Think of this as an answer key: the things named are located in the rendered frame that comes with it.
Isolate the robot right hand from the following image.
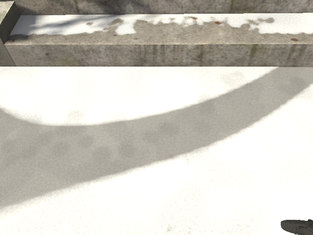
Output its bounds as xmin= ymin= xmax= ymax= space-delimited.
xmin=281 ymin=219 xmax=313 ymax=235

